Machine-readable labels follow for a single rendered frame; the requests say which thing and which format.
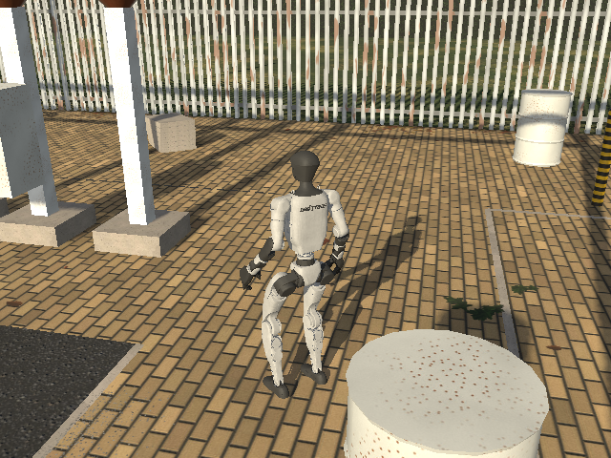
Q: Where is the robot right shin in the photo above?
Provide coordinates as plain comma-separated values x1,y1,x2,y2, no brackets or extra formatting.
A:
304,311,324,374

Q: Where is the right robot upper arm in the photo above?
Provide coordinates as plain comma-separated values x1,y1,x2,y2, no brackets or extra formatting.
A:
321,189,349,238

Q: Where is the left robot upper arm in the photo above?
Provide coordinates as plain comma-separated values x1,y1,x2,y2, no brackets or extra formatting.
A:
270,195,291,251

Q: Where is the robot left hand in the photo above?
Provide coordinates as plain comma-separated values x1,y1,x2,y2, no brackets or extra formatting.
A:
240,266,261,290

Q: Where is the robot torso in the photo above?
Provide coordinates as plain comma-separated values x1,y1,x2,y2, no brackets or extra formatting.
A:
284,185,328,288

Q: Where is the robot right forearm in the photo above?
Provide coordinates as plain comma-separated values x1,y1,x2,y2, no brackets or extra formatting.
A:
332,232,349,260

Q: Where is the robot right hand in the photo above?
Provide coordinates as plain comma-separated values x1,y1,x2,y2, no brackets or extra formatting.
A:
325,254,344,276

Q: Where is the robot left forearm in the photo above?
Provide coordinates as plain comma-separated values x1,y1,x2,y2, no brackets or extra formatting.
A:
246,238,275,275

